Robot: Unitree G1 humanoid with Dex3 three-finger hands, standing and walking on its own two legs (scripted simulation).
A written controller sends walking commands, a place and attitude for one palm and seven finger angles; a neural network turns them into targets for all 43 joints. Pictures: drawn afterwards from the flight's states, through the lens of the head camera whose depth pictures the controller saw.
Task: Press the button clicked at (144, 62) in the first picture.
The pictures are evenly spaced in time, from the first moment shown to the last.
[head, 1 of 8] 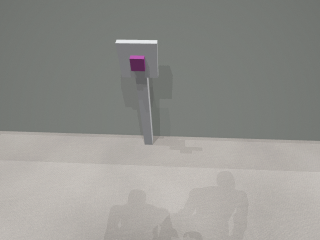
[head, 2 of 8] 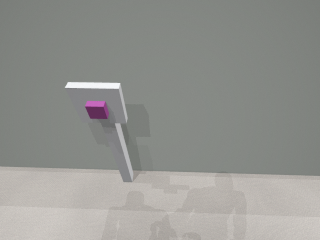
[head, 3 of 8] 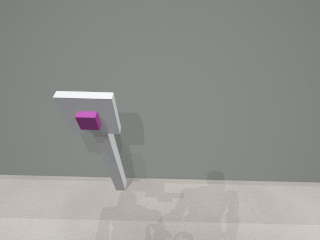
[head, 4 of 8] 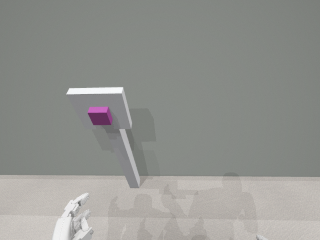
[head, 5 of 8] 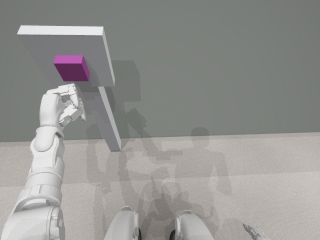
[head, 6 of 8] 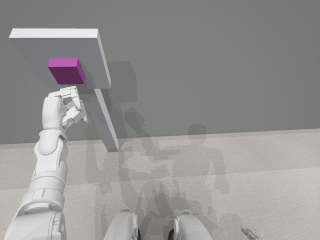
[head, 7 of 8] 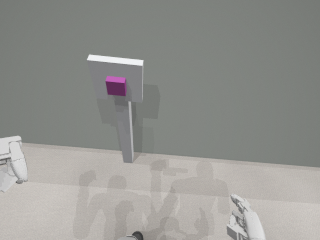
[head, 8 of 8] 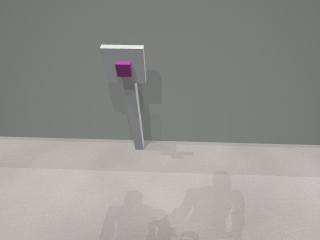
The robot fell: no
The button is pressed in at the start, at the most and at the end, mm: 0 14 0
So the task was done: yes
